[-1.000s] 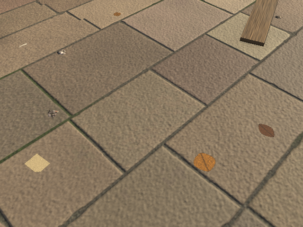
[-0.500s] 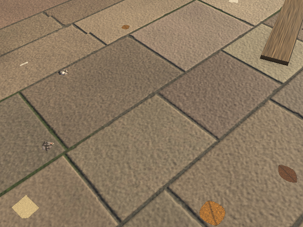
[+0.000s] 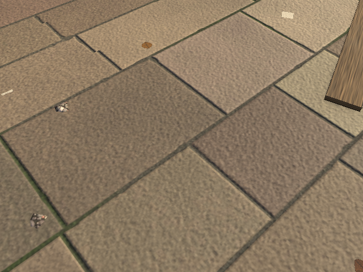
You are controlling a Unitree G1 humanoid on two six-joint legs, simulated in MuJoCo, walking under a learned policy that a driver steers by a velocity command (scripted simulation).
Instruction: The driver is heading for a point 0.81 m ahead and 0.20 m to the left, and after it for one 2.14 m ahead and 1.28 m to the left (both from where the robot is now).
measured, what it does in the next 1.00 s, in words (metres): walks ahead, turning left: right foot, then left foot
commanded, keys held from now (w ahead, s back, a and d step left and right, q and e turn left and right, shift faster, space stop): w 0.24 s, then w+q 0.76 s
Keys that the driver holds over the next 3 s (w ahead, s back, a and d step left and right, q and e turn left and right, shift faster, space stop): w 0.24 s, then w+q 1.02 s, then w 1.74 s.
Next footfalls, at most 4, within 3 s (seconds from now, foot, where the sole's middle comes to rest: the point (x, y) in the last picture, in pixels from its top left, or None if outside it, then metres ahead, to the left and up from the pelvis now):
0.44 right None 0.42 -0.16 -0.77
0.98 left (141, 231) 0.62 0.17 -0.77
1.50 right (151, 154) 0.98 0.15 -0.77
2.02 left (73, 136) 1.07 0.52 -0.77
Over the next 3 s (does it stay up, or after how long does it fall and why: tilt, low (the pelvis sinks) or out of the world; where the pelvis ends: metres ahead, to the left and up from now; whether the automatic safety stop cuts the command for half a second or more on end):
stays up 1.44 0.61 0.01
